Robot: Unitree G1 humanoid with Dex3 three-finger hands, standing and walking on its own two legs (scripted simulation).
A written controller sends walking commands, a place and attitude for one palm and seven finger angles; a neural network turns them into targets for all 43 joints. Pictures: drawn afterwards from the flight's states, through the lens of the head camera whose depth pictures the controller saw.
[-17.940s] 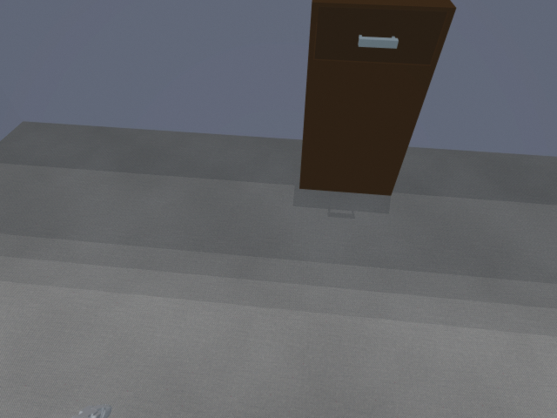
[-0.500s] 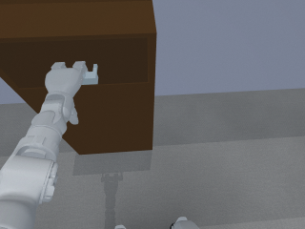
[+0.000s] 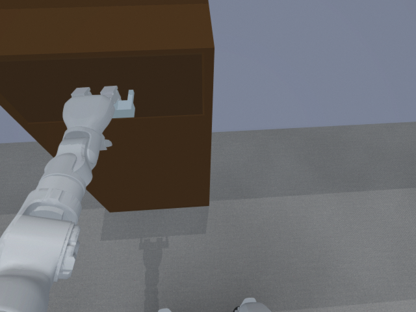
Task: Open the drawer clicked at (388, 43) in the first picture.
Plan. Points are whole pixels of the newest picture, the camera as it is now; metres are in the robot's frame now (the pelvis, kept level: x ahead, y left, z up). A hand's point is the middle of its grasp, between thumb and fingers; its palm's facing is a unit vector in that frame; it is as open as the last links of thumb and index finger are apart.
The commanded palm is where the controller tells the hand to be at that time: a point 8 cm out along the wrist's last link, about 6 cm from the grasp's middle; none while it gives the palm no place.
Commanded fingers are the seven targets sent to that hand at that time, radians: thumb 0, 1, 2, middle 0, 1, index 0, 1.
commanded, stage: close the thumb around the handle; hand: left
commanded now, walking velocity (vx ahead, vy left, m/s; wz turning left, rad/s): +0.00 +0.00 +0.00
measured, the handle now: (102, 102) +0.55 +0.20 +0.05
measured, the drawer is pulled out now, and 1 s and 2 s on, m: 0.00 0.04 0.19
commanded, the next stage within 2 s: pull the drawer open in 0.32 s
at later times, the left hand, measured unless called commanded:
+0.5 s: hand (101, 129) +0.49 +0.20 +0.03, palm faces -0.06 -0.02 -1.00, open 6.2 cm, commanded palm +0.46 +0.20 +0.08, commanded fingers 0.00 0.90 0.90 -0.40 -1.35 -0.40 -1.35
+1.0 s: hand (98, 147) +0.44 +0.20 +0.03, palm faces -0.03 -0.05 -1.00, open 6.2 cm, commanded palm +0.40 +0.20 +0.08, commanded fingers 0.00 0.90 0.90 -0.40 -1.35 -0.40 -1.35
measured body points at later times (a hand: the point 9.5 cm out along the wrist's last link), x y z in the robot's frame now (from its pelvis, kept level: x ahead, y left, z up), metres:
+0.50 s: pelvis +0.01 +0.00 +0.00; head +0.10 -0.01 +0.44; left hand +0.48 +0.20 +0.08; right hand +0.01 -0.28 -0.13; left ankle -0.03 +0.11 -0.71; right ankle +0.00 -0.13 -0.71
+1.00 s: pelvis +0.03 +0.00 +0.01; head +0.10 -0.02 +0.46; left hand +0.44 +0.20 +0.08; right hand +0.09 -0.27 -0.12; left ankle -0.02 +0.11 -0.71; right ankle +0.00 -0.13 -0.71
